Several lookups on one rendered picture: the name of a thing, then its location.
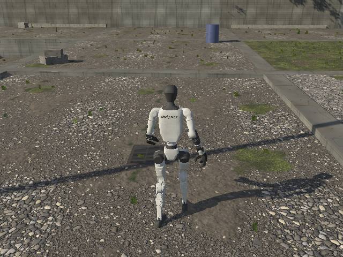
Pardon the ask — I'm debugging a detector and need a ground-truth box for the robot left forearm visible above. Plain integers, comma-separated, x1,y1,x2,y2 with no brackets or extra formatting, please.
145,129,152,141

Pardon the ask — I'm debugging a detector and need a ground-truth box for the robot right forearm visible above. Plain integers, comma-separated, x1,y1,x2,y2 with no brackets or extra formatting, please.
192,130,205,155

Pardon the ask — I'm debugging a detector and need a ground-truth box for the left robot upper arm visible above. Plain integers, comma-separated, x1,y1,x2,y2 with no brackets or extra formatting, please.
146,108,160,135

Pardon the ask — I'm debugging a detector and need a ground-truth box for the right robot upper arm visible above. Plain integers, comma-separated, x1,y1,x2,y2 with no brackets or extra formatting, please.
182,108,196,138

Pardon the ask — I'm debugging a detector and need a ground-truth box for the robot left hand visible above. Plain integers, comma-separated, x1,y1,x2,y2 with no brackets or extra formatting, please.
146,136,159,145

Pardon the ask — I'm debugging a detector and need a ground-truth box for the robot right shin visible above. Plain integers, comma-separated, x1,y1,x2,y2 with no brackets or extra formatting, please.
180,172,188,204

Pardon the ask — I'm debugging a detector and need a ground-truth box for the robot right hand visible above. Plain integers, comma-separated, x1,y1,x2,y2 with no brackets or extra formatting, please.
195,153,207,168

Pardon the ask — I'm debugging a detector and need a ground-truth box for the robot left foot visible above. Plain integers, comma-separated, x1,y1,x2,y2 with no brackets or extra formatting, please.
155,213,166,228

